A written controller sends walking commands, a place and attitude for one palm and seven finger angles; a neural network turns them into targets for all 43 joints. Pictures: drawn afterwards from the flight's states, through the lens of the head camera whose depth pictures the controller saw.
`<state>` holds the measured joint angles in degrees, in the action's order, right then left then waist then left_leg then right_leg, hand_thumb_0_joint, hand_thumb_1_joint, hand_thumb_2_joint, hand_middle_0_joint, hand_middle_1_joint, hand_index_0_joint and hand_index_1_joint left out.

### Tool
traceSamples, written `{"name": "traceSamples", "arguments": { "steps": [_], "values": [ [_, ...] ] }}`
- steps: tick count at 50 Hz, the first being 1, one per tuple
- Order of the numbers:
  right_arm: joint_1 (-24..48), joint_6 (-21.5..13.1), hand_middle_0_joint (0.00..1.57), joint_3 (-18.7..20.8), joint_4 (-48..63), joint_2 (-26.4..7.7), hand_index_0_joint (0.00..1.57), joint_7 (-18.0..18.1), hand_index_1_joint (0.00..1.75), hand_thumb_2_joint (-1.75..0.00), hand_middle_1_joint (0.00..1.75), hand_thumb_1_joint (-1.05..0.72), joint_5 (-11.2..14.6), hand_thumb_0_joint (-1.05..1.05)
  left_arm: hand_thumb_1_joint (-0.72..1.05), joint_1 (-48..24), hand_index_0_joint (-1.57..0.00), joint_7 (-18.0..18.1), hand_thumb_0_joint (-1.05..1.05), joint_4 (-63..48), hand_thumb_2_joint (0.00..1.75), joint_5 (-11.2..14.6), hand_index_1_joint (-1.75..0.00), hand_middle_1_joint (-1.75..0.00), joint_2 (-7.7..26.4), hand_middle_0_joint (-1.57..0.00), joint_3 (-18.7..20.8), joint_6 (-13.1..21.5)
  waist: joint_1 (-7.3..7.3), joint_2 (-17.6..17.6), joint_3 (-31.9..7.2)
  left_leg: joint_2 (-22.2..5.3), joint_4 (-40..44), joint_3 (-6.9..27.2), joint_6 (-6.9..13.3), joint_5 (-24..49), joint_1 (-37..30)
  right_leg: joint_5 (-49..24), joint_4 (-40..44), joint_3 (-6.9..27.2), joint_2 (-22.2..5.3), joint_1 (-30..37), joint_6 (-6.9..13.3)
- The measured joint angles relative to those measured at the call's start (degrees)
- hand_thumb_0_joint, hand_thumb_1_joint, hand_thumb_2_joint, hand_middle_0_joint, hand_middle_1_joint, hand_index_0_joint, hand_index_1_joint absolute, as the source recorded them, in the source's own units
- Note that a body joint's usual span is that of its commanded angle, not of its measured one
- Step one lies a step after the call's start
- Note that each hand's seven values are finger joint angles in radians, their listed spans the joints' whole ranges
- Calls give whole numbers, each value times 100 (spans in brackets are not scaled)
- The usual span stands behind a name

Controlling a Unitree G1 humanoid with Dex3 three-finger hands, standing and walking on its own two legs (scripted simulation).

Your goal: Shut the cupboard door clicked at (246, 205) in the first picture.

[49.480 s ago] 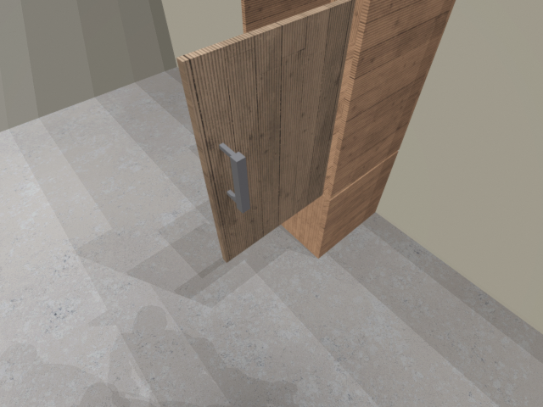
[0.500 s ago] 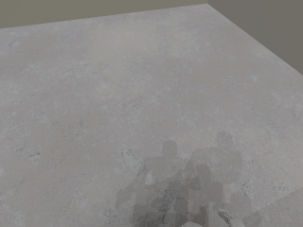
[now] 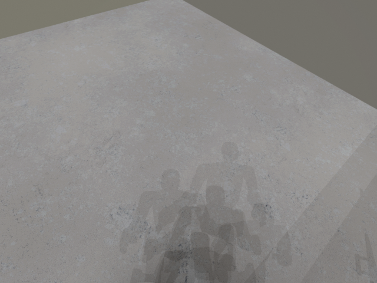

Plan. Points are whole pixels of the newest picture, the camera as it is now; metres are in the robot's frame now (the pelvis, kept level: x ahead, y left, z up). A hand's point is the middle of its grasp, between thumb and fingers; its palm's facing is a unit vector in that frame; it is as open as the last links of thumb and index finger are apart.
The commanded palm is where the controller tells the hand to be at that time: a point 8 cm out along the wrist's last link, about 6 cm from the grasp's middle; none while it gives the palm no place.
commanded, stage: turn to face it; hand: left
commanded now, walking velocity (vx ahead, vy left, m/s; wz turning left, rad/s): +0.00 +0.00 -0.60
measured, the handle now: out of the picture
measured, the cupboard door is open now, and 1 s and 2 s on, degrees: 37 37 37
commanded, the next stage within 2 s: none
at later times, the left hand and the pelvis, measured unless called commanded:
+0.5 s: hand (133, 262) +0.18 +0.14 -0.14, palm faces -0.31 -0.91 -0.27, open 7.4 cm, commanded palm none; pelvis -0.01 -0.01 +0.00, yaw -18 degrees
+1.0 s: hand (129, 255) +0.20 +0.15 -0.15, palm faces -0.53 -0.82 -0.21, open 7.4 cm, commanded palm none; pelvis +0.01 +0.02 +0.01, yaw -36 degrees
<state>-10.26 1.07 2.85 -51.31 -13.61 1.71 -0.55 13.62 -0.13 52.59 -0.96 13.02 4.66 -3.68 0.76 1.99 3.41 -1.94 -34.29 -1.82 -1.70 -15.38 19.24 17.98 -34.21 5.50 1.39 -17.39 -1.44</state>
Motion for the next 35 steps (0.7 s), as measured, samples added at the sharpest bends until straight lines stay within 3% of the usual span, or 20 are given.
{"name": "traceSamples", "arguments": {
  "steps": [3, 5, 8, 16, 20, 23, 25, 27, 31, 35],
  "values": [
    [-38, -82, 20, -99, 64, 73, 20, 5, 30, -90, 29, -91, -89, 1, 91, -146, -20, -36, 1, 2, 89, -1, -30, -30, 172, -21, 38, -112, -5, 58, 44, -102, -172, -269, 281, -173, -51, 1101, -1520, -126, 32, -513, 17],
    [-112, -95, 20, -156, 95, 128, 20, 8, 30, -90, 30, -91, -126, 1, 91, -268, -20, -88, 1, -19, 89, -8, -30, -30, 264, -20, 72, -143, -37, 20, 84, -198, -7, -376, 309, -213, -211, 1182, -2433, -353, -1, -789, -27],
    [-203, -80, 20, -204, 63, 174, 20, 14, 30, -90, 30, -91, -138, 1, 91, -444, -20, -151, 1, -136, 90, 0, -30, -30, 337, -20, 98, -165, -40, -69, 139, -336, 321, -548, 285, -66, -441, 1010, -2795, -621, -128, -924, -105],
    [-385, -30, 20, -125, -103, 126, 21, -61, 30, -90, 30, -90, -139, 1, 91, -759, -20, -208, 1, -360, 90, -9, -30, -30, 261, -20, 42, -176, -185, -332, 152, -647, 379, -1091, 180, -105, -604, 748, -1514, -873, -313, -452, -54],
    [-526, 33, 20, -45, -139, 20, 21, -115, 30, -90, 30, -90, -90, 1, 91, -745, -20, -216, 1, -495, 90, -16, -30, -30, 212, -20, -52, -35, -227, -371, 64, -803, -242, -1327, 12, -435, -399, -58, 28, -939, -310, 260, 149],
    [-390, 229, 20, 26, -184, -171, 21, -79, 30, -90, 30, -90, -53, 1, 91, -728, -20, -120, 0, -454, 90, -6, -30, -30, 20, -20, -145, 109, -251, -593, 141, -627, -1841, -579, -144, -1406, 282, 206, -164, -849, -162, 126, 222],
    [-272, 288, 20, 45, -185, -212, 20, -44, 30, -90, 30, -91, -41, 1, 91, -631, -20, -59, 0, -441, 89, 5, -30, -30, -77, -20, -185, 113, -241, -588, 184, -416, -2672, -248, -210, -1335, 661, 89, -54, -725, -117, 153, 220],
    [-186, 278, 20, 48, -130, -201, 20, -53, 30, -90, 30, -91, -38, 1, 91, -525, -20, -31, 0, -398, 89, 7, -30, -30, -132, -20, -209, 87, -234, -519, 190, -313, -2948, -117, -272, -1053, 882, -62, 143, -602, -83, 209, 226],
    [-78, 231, 20, 36, 17, -112, 20, -79, 30, -90, 29, -91, -34, 1, 91, -333, -21, -38, 0, -305, 89, -14, -30, -30, -173, -21, -218, 52, -173, -320, 133, -197, -2487, -11, -321, -811, 915, -226, 381, -369, -37, 238, 216],
    [35, 154, 20, 4, 145, -8, 20, -67, 30, -90, 30, -91, 2, 1, 90, -182, -21, -62, 1, -223, 89, -39, -30, -30, -140, -21, -179, 21, -45, -108, 79, -41, -1313, 28, -281, -807, 518, -242, 324, -79, 5, 131, 137]
  ]
}}
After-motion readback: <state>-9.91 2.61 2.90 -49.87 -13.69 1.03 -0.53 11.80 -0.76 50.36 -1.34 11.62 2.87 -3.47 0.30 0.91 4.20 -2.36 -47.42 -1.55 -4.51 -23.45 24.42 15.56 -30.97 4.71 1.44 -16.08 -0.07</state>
